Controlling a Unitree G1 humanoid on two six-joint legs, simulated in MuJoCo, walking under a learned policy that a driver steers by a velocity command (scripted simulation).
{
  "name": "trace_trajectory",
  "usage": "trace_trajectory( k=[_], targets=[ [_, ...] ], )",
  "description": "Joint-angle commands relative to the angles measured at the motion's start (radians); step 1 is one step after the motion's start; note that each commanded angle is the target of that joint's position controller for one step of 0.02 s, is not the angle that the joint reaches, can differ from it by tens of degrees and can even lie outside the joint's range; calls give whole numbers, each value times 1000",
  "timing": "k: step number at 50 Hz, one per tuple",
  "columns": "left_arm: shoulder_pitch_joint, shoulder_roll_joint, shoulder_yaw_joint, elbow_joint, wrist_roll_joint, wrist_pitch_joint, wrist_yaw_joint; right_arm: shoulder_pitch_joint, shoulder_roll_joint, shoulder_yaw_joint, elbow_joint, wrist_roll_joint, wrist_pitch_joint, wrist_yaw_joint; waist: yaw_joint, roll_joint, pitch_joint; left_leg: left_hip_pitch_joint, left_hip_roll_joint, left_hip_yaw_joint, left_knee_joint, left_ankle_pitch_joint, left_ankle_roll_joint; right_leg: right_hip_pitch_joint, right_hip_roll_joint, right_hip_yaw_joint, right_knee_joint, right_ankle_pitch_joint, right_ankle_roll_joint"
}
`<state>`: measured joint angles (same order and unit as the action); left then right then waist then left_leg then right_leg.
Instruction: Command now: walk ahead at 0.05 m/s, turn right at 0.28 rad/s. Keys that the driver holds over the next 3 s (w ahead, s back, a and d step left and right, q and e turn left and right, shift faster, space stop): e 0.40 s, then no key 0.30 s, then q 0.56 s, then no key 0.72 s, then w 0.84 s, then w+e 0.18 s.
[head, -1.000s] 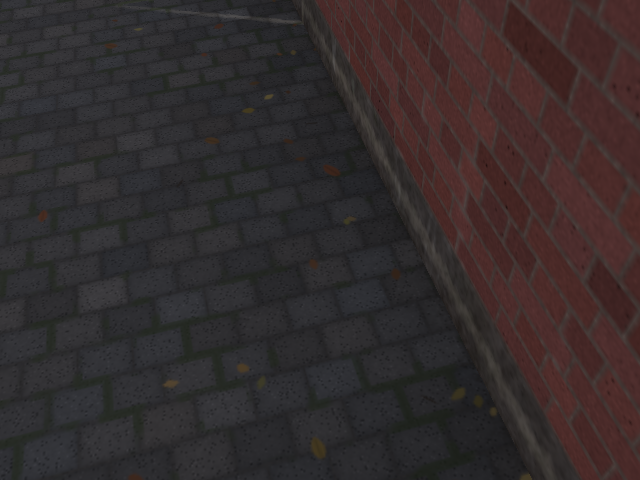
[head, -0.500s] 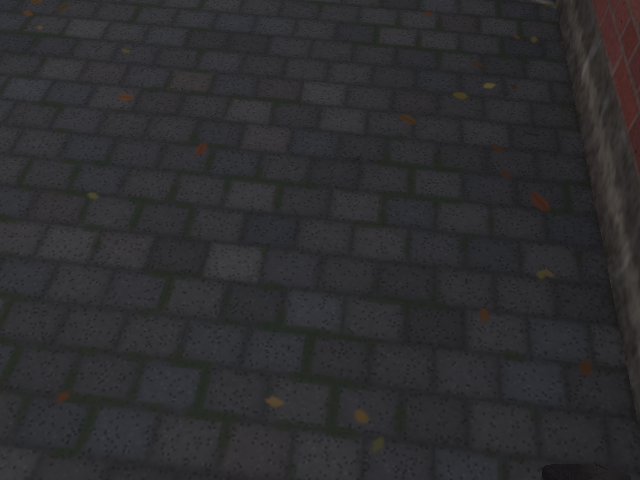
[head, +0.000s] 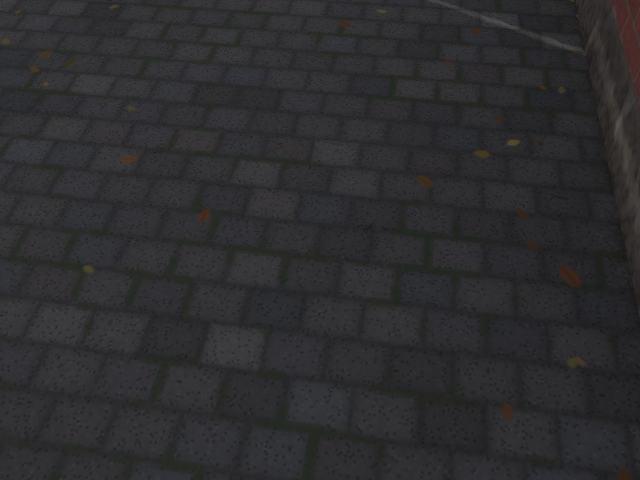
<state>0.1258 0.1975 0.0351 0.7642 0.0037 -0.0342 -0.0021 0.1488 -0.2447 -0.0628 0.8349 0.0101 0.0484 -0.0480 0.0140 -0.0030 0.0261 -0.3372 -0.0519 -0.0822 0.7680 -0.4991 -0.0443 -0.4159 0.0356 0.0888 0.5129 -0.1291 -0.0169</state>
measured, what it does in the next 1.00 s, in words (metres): steps on the spot: left foot, then right foot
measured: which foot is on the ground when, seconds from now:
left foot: up 0.00-0.10, down 0.12-0.54, up 0.56-0.92, down 0.94-1.00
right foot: down 0.00-0.14, up 0.16-0.52, down 0.54-0.98, up 1.00-1.00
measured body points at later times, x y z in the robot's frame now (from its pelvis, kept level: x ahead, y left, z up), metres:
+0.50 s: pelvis +0.04 +0.00 +0.01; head +0.09 -0.01 +0.45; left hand +0.29 +0.20 -0.09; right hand +0.05 -0.30 -0.11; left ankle +0.02 +0.14 -0.73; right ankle +0.03 -0.13 -0.71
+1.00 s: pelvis +0.05 -0.01 +0.00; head +0.08 -0.01 +0.45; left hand +0.26 +0.22 -0.12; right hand +0.07 -0.31 -0.12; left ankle +0.07 +0.10 -0.73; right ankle +0.03 -0.12 -0.73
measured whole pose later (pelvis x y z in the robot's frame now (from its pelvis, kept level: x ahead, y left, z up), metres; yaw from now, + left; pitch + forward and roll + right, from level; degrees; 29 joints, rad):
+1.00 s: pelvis +0.05 -0.01 +0.00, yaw -13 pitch +0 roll -1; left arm 0.11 0.27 0.05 0.83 0.01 0.01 0.05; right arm 0.20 -0.29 -0.07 0.87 0.01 0.03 -0.02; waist -0.02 0.00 0.05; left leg -0.25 0.01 -0.02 0.58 -0.32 0.01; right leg -0.26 -0.01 -0.08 0.56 -0.29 0.00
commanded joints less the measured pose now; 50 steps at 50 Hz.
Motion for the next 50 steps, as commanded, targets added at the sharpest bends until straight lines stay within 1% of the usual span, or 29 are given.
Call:
trace_trajectory(
  k=[1,4,6,7,8,9,10,12,14,18,24,25,26,27,28,29,30,31,33,35,38,39,41,43,46,47,48,49,50],
  targets=[
    [-45,217,69,-78,-18,17,24,62,-69,-25,-19,9,-5,-9,-22,-157,-114,11,-23,25,-101,95,-1,147,-188,316,-222,-35,-158],
    [-56,207,73,-83,-23,38,31,83,-65,-29,-9,-3,-19,0,-55,-177,-137,104,-20,43,-240,193,25,124,-165,308,-208,-57,-146],
    [-48,191,74,-92,-27,52,42,109,-98,-40,-8,-13,-33,11,-71,-125,-141,236,37,26,-346,263,61,14,-120,277,-142,-107,-96],
    [-68,155,64,-118,-32,51,41,145,-179,-59,-5,-29,-33,7,-72,25,-120,286,178,-123,-427,208,131,-123,-45,177,2,-172,-39],
    [-64,137,56,-149,-36,47,37,114,-232,-70,-18,-48,-39,10,-46,254,-89,221,370,-345,-528,289,259,-200,68,23,205,-337,4],
    [-36,200,79,-129,-24,38,36,44,-181,-54,-55,-62,-51,7,-41,206,-78,202,451,-375,-524,478,323,-218,29,53,417,-426,32],
    [19,226,94,-101,-26,40,31,-11,-149,-43,-73,-51,-60,1,-6,134,-86,216,419,-296,-487,610,307,-227,22,67,532,-402,38],
    [77,197,93,-70,-19,57,35,-46,-132,-38,-81,-14,-68,-2,5,90,-75,294,348,-159,-432,734,245,-291,7,59,605,-307,66],
    [52,161,80,-90,-25,67,28,-2,-138,-38,-61,-8,-62,-4,-16,106,-69,321,315,-70,-420,829,233,-297,3,17,587,-251,91],
    [-44,140,60,-150,-31,72,4,46,-177,-50,-43,-11,-40,-8,-64,161,-74,367,323,10,-409,850,237,-247,-33,-56,401,-213,103],
    [-32,180,68,-172,-20,81,-11,35,-244,-64,-25,14,-42,13,-50,195,-62,282,344,51,-361,825,218,3,-17,-142,118,-230,33],
    [-2,185,72,-158,-20,83,-7,12,-247,-63,-21,31,-51,17,-23,176,-65,263,332,63,-328,811,187,83,-2,-155,-3,-116,12],
    [46,188,77,-136,-22,83,-1,20,-223,-54,-9,30,-59,22,1,130,-83,219,295,94,-247,759,148,208,12,-159,-115,41,-11],
    [111,251,95,-125,-17,82,10,47,-178,-39,-7,-6,-65,28,13,3,-162,54,226,165,-68,567,68,451,-103,-11,-107,401,-60],
    [144,334,98,-143,17,79,25,41,-80,1,-34,-62,-77,40,4,-274,-218,-224,112,184,239,-178,-12,624,-388,304,-49,960,-224],
    [159,263,71,-132,32,56,10,49,-127,-13,-21,-36,-73,42,36,-167,-331,-176,111,21,371,-253,-29,520,-477,337,-74,917,-369],
    [114,245,65,-115,22,36,4,9,-176,-26,-39,0,-66,35,31,-114,-231,-208,124,13,421,-195,-34,453,-412,271,-113,720,-351],
    [61,234,63,-101,12,26,7,-8,-179,-30,-36,4,-56,22,17,-96,-150,-249,133,15,402,-133,-32,410,-346,206,-132,595,-290],
    [-4,226,53,-91,6,26,15,11,-181,-34,-16,-13,-31,-5,-15,-84,-103,-193,129,9,349,-18,-43,311,-289,138,-155,572,-237],
    [-11,213,46,-68,9,25,20,56,-154,-27,-4,-12,-23,-8,-39,-102,-124,-117,107,19,277,51,-50,289,-262,93,-165,562,-227],
    [-37,139,16,-32,17,11,19,69,-103,-10,12,-9,-12,-3,-45,-115,-150,9,116,18,64,130,-41,268,-242,26,-184,402,-212],
    [-33,147,16,-18,20,9,19,51,-98,-5,11,-9,-11,1,-32,-126,-134,43,111,30,-1,148,-37,252,-238,18,-196,323,-205],
    [-23,205,28,0,21,13,22,18,-139,-14,-7,-5,-10,8,-14,-144,-92,62,90,57,-63,153,-26,229,-254,41,-211,173,-207],
    [-20,237,37,17,9,26,41,14,-154,-17,-14,1,-22,16,-11,-131,-47,48,86,72,-110,135,-12,219,-276,70,-220,31,-197],
    [-1,260,50,34,-3,34,51,26,-164,-24,-13,-6,-32,22,-21,-107,-20,76,73,101,-258,296,39,233,-264,51,-168,26,-138],
    [22,253,52,41,2,33,54,32,-186,-30,-18,-8,-32,21,-17,-63,-32,98,97,63,-273,466,71,232,-242,26,-123,7,-99],
    [27,239,56,18,11,28,52,42,-224,-40,-18,-4,-25,19,7,38,-57,131,143,-3,-223,681,114,206,-172,-49,-37,-2,-56],
    [0,216,54,3,17,32,55,57,-249,-54,-15,9,-22,18,4,139,-75,130,201,-119,-293,681,185,169,-77,-163,67,-57,1],
    [-71,198,52,-14,9,38,61,80,-266,-61,-24,3,-25,20,-45,190,-43,148,276,-270,-386,663,264,74,-4,-197,196,-138,42]
  ],
)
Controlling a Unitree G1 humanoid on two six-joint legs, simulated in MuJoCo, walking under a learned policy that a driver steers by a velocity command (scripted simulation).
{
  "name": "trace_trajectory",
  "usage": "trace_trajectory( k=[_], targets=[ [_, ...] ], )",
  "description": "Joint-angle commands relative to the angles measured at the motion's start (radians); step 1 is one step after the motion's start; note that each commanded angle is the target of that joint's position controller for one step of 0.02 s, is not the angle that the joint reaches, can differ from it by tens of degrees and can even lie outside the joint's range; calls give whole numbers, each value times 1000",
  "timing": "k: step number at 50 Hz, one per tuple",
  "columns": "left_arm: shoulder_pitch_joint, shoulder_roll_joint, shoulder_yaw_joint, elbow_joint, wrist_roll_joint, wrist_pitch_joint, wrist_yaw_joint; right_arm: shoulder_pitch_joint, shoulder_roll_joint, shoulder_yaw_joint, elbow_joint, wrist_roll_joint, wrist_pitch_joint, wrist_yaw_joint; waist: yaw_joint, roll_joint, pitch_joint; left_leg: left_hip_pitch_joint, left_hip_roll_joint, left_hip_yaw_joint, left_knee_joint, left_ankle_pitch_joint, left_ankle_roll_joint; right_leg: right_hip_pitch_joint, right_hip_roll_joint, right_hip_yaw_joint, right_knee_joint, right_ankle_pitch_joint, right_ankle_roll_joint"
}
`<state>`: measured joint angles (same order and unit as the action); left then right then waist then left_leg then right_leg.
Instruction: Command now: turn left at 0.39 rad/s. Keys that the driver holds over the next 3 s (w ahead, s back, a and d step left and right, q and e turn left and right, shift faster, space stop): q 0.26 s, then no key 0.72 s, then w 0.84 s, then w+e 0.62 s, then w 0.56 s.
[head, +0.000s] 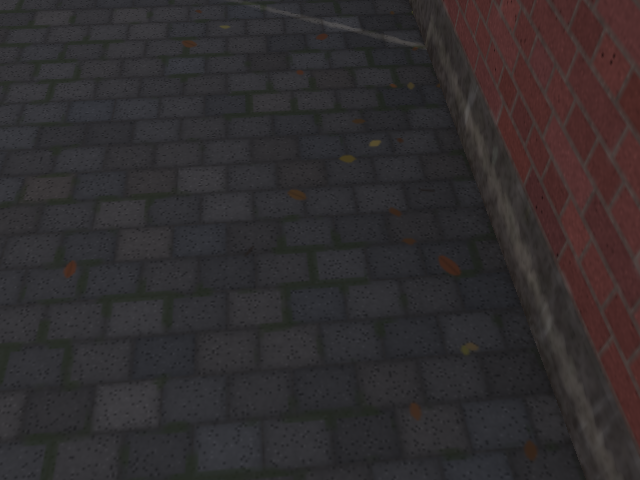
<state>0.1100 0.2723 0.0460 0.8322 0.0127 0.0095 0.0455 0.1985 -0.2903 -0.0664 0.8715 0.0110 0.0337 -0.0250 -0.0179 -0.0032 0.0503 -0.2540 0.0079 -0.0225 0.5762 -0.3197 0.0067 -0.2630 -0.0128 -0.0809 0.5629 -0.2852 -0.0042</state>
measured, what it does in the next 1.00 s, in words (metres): steps on the spot: right foot, then left foot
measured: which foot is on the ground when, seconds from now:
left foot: down 0.00-0.30, up 0.32-0.62, down 0.64-1.00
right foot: up 0.00-0.28, down 0.30-1.00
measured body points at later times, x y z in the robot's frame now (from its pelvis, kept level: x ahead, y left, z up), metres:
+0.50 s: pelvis +0.00 -0.04 +0.01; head +0.03 -0.06 +0.46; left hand +0.03 +0.25 -0.10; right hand +0.18 -0.30 -0.12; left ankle -0.07 +0.12 -0.67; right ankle +0.01 -0.13 -0.73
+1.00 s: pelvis -0.01 +0.00 +0.01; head +0.00 +0.01 +0.45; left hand +0.01 +0.29 -0.13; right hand +0.14 -0.24 -0.13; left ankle -0.07 +0.11 -0.73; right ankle +0.01 -0.13 -0.73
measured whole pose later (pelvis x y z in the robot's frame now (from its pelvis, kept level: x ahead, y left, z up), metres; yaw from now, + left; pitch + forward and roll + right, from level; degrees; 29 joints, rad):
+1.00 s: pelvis -0.01 +0.00 +0.01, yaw +14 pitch -2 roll +0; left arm 0.15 0.27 0.01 0.96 0.01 -0.02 0.02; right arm 0.15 -0.25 -0.04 1.02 0.01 0.03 -0.03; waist 0.02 0.00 0.05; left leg -0.15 -0.02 -0.06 0.50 -0.31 0.00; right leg -0.16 -0.02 0.00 0.48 -0.27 0.03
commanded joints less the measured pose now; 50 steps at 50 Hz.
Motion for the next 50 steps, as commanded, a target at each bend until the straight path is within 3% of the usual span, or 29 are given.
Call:
trace_trajectory(
  k=[1,2,3,5,6,8,11,13,14,15,16,17,18,19,20,22,24,26,28,30,32,33,34,35,36,39,44,49,50],
  targets=[
    [-117,87,37,-102,-18,-2,19,63,-213,-55,-56,-4,-20,-7,-46,238,-56,125,289,-450,-262,486,289,-218,88,25,292,-248,32],
    [-117,82,38,-106,-22,6,11,68,-201,-50,-60,-17,-39,-4,-53,214,-61,148,325,-479,-281,505,326,-283,74,116,476,-382,27],
    [-76,97,48,-94,-30,11,4,28,-198,-50,-71,-13,-53,-2,-19,158,-66,157,302,-429,-261,517,303,-308,45,157,535,-352,20],
    [-54,116,55,-81,-23,7,3,-46,-176,-50,-91,14,-50,-3,12,108,-72,173,237,-346,-240,501,228,-300,18,157,407,-243,24],
    [-64,102,51,-79,-18,1,1,-45,-175,-51,-89,17,-39,-6,5,116,-85,174,216,-331,-231,519,218,-267,30,140,353,-209,37],
    [-60,83,43,-76,-26,-10,-13,-38,-185,-58,-89,11,-16,-16,-2,140,-120,170,189,-318,-216,529,212,-187,46,133,243,-158,53],
    [-30,102,45,-64,-40,-15,-26,-62,-197,-60,-101,14,0,-19,-3,178,-140,124,176,-349,-212,506,196,-63,71,123,88,-98,51],
    [32,117,53,-43,-40,-17,-33,-95,-194,-55,-109,20,4,-21,35,179,-135,82,143,-373,-191,428,163,38,81,112,-82,7,38],
    [90,127,59,-18,-41,-20,-37,-110,-179,-49,-110,34,8,-31,72,167,-141,58,115,-366,-165,359,127,120,66,110,-205,110,26],
    [116,164,67,-6,-20,-22,-36,-70,-135,-38,-102,30,13,-36,58,79,-154,-24,36,-300,-48,206,72,222,-44,200,-251,162,-4],
    [90,259,81,-23,9,-23,-34,-33,-79,-23,-111,13,11,-39,21,-195,-131,-203,-146,-175,132,-164,10,260,-273,464,-279,386,-127],
    [69,229,68,-38,47,-39,-43,-37,-152,-46,-118,1,4,-49,35,-214,-136,-214,-110,-210,328,-329,-15,146,-409,605,-312,356,-258],
    [3,183,51,-55,41,-53,-47,-24,-211,-64,-94,10,6,-51,12,-135,-94,-211,-83,-233,443,-274,-16,107,-372,547,-321,303,-269],
    [-46,162,45,-56,30,-52,-46,-9,-202,-67,-75,19,10,-53,-12,-117,-63,-233,-68,-208,487,-207,-19,102,-305,451,-312,249,-225],
    [-61,129,35,-57,11,-52,-44,-1,-179,-63,-53,15,15,-58,-7,-101,-43,-244,-62,-209,487,-145,-27,115,-256,396,-313,207,-189],
    [-36,82,10,-32,2,-57,-38,-3,-125,-50,-36,13,16,-56,0,-106,-36,-192,-57,-204,441,-65,-53,116,-208,318,-306,298,-174],
    [-5,84,4,-2,-1,-58,-34,-26,-93,-37,-38,18,11,-51,12,-130,-47,-149,-29,-157,291,-42,-73,159,-183,275,-299,315,-173],
    [9,118,7,15,-3,-53,-32,-67,-75,-23,-45,13,6,-44,34,-151,-50,-67,3,-81,134,-56,-82,152,-171,255,-288,319,-168],
    [34,159,14,30,-6,-48,-35,-82,-93,-21,-41,14,4,-39,47,-157,-48,-8,-10,-26,29,-69,-77,139,-172,261,-260,347,-173],
    [27,157,10,37,-20,-46,-41,-39,-97,-21,-10,13,3,-35,19,-142,-56,78,-18,5,-158,86,-50,129,-160,254,-223,381,-155],
    [57,137,2,48,-17,-58,-50,-21,-140,-26,5,-2,5,-36,18,-94,-91,196,34,-56,-214,315,-7,96,-138,240,-196,405,-96],
    [98,139,4,45,1,-68,-61,-21,-196,-36,9,1,7,-38,62,1,-124,250,75,-87,-133,487,24,64,-78,187,-174,357,-62],
    [90,123,0,45,4,-71,-63,-14,-179,-37,28,14,8,-29,57,60,-148,213,66,-82,-117,407,50,93,-23,121,-171,278,-30],
    [47,113,-3,42,2,-66,-59,-19,-132,-27,33,15,6,-22,36,50,-130,164,58,-85,-139,335,52,118,-6,90,-146,231,-5],
    [30,97,-7,40,-9,-62,-52,-31,-111,-21,42,-2,2,-18,38,54,-104,142,57,-95,-157,327,38,109,-4,80,-134,217,0],
    [44,93,-11,52,-2,-44,-38,-44,-111,-15,61,-6,-11,-16,51,69,-61,104,45,-92,-166,315,26,106,-1,70,-123,203,3],
    [44,103,-13,70,-3,-38,-33,-46,-105,-5,91,-3,-17,-19,51,54,-27,76,33,-91,-168,291,27,108,-7,70,-121,194,14],
    [47,114,-12,91,-6,-33,-25,-51,-102,4,110,-5,-9,-10,43,34,-35,99,30,-92,-163,320,38,107,-16,73,-131,215,19],
    [60,109,-13,101,-9,-32,-25,-30,-106,2,123,-1,-6,-10,39,41,-55,111,23,-90,-173,200,47,106,5,48,-113,106,19]
  ],
)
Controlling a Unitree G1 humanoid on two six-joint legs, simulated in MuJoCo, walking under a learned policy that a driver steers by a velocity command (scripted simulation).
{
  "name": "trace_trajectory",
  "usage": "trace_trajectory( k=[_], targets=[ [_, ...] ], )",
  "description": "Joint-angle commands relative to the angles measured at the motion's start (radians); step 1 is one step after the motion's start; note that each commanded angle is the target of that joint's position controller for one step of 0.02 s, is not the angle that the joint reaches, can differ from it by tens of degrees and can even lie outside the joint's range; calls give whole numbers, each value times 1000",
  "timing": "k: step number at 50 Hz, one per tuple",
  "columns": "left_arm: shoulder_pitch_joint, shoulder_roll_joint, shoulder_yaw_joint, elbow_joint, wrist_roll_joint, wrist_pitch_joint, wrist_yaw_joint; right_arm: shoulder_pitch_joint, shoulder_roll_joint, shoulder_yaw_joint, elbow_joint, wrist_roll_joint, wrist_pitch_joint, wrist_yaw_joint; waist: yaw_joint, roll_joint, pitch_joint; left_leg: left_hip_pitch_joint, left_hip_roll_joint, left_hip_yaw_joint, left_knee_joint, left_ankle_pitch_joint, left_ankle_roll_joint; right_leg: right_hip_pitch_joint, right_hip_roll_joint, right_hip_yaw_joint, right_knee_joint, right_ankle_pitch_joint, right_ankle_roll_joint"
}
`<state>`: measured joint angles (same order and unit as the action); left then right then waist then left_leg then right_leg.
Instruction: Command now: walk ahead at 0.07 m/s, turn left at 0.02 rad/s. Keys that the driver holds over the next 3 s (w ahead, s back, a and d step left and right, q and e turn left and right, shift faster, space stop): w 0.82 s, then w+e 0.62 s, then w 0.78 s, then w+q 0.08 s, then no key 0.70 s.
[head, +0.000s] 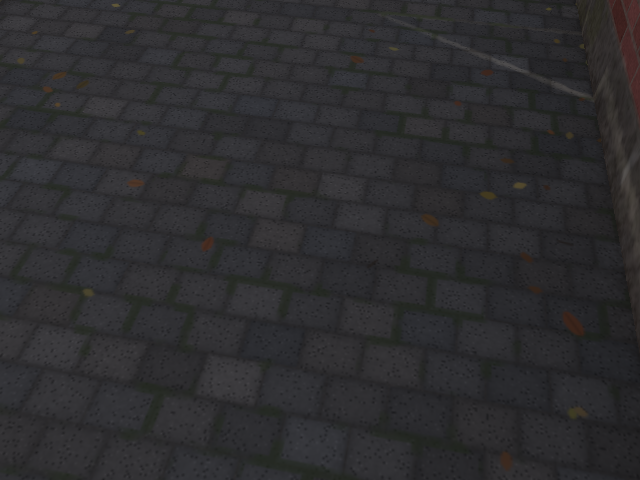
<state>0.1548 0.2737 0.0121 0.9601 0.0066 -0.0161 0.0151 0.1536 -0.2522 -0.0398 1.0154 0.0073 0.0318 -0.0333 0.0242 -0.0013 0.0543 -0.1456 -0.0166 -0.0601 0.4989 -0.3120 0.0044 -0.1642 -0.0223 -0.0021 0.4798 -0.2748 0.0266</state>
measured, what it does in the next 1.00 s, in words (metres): walks ahead: left foot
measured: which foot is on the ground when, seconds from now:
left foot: down 0.00-0.26, up 0.28-0.74, down 0.76-1.00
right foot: down 0.00-0.78, up 0.80-1.00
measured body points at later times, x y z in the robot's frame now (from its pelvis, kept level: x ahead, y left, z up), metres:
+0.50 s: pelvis +0.12 -0.06 +0.01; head +0.14 -0.08 +0.46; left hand +0.07 +0.20 -0.12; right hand +0.28 -0.33 -0.11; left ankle +0.22 +0.12 -0.67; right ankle +0.04 -0.13 -0.74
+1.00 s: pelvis +0.41 +0.00 +0.01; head +0.42 +0.00 +0.46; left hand +0.51 +0.27 -0.12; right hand +0.43 -0.27 -0.13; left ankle +0.42 +0.08 -0.74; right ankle +0.46 -0.17 -0.65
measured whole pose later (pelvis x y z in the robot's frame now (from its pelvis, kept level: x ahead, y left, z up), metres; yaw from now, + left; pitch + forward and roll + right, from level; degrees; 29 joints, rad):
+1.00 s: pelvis +0.41 +0.00 +0.01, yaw -4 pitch -1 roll +2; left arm 0.21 0.29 0.06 0.94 -0.03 -0.06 0.01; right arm 0.27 -0.24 -0.05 0.99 -0.02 -0.11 0.03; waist -0.02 -0.04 0.04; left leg -0.12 -0.07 0.13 0.27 -0.15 0.08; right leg -0.62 -0.12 0.08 1.09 -0.22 -0.04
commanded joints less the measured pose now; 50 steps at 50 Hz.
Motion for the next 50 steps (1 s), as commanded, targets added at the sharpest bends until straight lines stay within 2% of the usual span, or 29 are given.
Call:
trace_trajectory(
  k=[1,4,5,7,9,10,12,13,14,15,16,17,18,21,26,30,31,33,35,36,37,38,39,40,41,42,43,46,50],
  targets=[
    [13,103,22,-25,-9,-6,6,27,-160,-31,-14,11,-1,-3,-9,62,-50,-8,49,-68,-111,-1,73,-25,46,-64,15,-71,-17],
    [-48,64,17,-54,-33,-27,6,95,-207,-42,-12,17,-22,4,-55,178,84,-79,214,-346,-310,-539,198,-211,73,-81,228,-248,-47],
    [-67,64,18,-66,-43,-41,4,102,-217,-45,-15,18,-39,6,-60,199,130,-98,279,-450,-358,-535,243,-269,39,-27,308,-248,-68],
    [-64,91,27,-78,-52,-68,-8,83,-195,-43,-29,17,-76,10,-45,198,141,-2,334,-498,-359,-361,265,-396,-29,56,381,-294,-108],
    [-34,94,28,-71,-48,-89,-29,57,-178,-42,-36,38,-91,9,-8,154,100,54,289,-369,-311,-167,204,-345,-59,55,231,-243,-129],
    [28,88,31,-40,-40,-92,-36,13,-183,-43,-49,41,-87,10,31,135,54,-12,229,-260,-272,-88,165,-178,-30,0,109,-142,-126],
    [240,107,53,70,-18,-85,-39,-40,-158,-36,-78,25,-76,9,114,52,-26,-214,102,-91,-70,58,105,186,53,-65,23,52,-77],
    [376,182,76,102,-12,-75,-34,-59,-102,-19,-101,10,-83,7,156,-166,-91,-335,12,26,263,43,47,325,-91,167,-84,-5,-106],
    [407,258,77,86,-7,-82,-50,-47,-73,-11,-139,12,-99,5,131,-379,-116,-529,-84,20,478,-264,29,365,-326,659,-285,-125,-248],
    [312,207,58,64,4,-94,-50,-24,-120,-22,-124,45,-108,8,75,-254,-56,-592,-4,-63,632,-272,47,280,-393,757,-326,-356,-306],
    [226,158,45,37,-2,-104,-47,-38,-136,-24,-121,60,-117,17,50,-175,50,-661,56,-60,664,-165,72,224,-360,662,-337,-405,-285],
    [180,142,38,22,-1,-108,-47,-30,-137,-27,-107,55,-120,19,32,-115,83,-656,95,-32,643,-57,78,194,-308,547,-343,-338,-247],
    [158,132,30,12,1,-111,-52,-31,-139,-33,-97,42,-123,15,23,-86,92,-636,120,-23,591,31,78,181,-272,459,-347,-185,-216],
    [228,106,16,32,1,-100,-45,-67,-114,-37,-103,23,-116,23,36,-104,44,-567,120,27,462,166,50,215,-198,254,-340,256,-173],
    [266,119,13,49,1,-83,-14,-190,-65,-22,-163,19,-110,34,47,-76,46,-560,102,71,248,337,6,203,-167,123,-351,460,-171],
    [314,117,14,69,-10,-79,-14,-308,-56,-7,-215,28,-115,51,72,-71,92,-511,81,108,126,402,18,186,-179,85,-371,437,-183],
    [337,101,11,80,-21,-80,-14,-340,-53,-2,-232,21,-119,60,79,-55,110,-511,74,106,81,396,17,196,-188,77,-370,407,-186],
    [343,119,19,88,-25,-77,-13,-368,-61,0,-257,24,-127,73,68,-76,124,-506,65,107,41,360,32,249,-219,79,-349,450,-188],
    [314,144,31,81,-25,-68,-8,-315,-101,-15,-259,18,-131,84,16,-100,68,-392,32,120,15,294,60,292,-239,67,-276,688,-177],
    [295,160,37,75,-20,-60,-4,-222,-135,-33,-238,17,-128,82,-38,-128,-5,-267,-4,140,31,270,77,306,-235,55,-179,901,-166],
    [264,163,38,65,-10,-49,-1,-41,-175,-58,-191,23,-126,73,-129,-126,-116,-63,-35,157,18,278,106,276,-197,29,8,1030,-142],
    [256,137,26,44,4,-48,0,158,-221,-77,-141,20,-117,60,-205,-97,-254,264,77,36,73,301,155,77,-166,23,264,853,-118],
    [388,4,-7,31,0,-64,-15,291,-312,-98,-110,-4,-114,55,-145,160,-453,645,355,-467,-11,67,338,-311,41,14,704,207,-48],
    [364,24,-3,51,-26,-95,-24,270,-220,-69,-99,-5,-116,60,-154,193,-489,615,421,-744,-222,-56,362,-428,97,178,883,-279,-68],
    [248,128,30,7,-55,-111,-31,155,-168,-49,-112,5,-127,63,-127,153,-247,438,382,-576,-248,-76,308,-546,27,151,934,-247,-94],
    [181,134,34,-11,-64,-115,-26,64,-123,-34,-132,3,-137,64,-93,64,-144,255,353,-414,-282,-8,275,-520,-36,127,888,-147,-109],
    [160,118,40,-12,-58,-107,-18,14,-81,-21,-135,-5,-147,71,-57,12,-81,117,312,-293,-316,79,246,-472,-80,108,816,-74,-106],
    [230,41,45,8,-47,-59,-5,-15,-57,-15,-114,-21,-164,77,6,71,-44,-76,237,-78,-380,196,199,-325,-125,113,711,3,-90],
    [115,57,58,-59,-33,-38,0,43,-115,-28,-82,-31,-167,48,-4,57,20,-84,239,29,-429,246,211,-475,-133,132,567,159,-46]
  ],
)
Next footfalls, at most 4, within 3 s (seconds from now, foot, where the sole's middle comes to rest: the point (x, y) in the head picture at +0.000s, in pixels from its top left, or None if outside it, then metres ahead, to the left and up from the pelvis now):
0.76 left None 0.46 0.08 -0.77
1.32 right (417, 383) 0.74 -0.18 -0.77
1.82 left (369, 256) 1.11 -0.08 -0.77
2.32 right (477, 221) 1.25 -0.39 -0.77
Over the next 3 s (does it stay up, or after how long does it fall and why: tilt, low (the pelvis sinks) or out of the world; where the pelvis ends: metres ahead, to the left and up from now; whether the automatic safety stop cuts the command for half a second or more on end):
stays up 1.32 -0.24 -0.01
